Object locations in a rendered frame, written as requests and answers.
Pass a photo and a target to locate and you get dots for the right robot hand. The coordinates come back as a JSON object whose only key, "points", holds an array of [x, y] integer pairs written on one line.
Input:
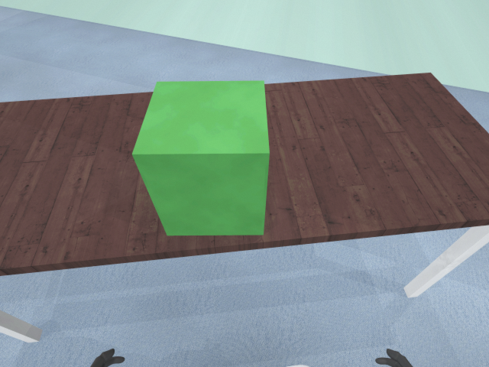
{"points": [[397, 360]]}

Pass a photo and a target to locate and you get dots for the table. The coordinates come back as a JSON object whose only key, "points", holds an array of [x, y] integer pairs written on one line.
{"points": [[349, 158]]}

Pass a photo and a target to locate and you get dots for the carton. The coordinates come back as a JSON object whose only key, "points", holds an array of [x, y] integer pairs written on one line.
{"points": [[203, 154]]}

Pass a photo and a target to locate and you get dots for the left robot hand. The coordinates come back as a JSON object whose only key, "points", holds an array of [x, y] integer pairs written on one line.
{"points": [[106, 359]]}

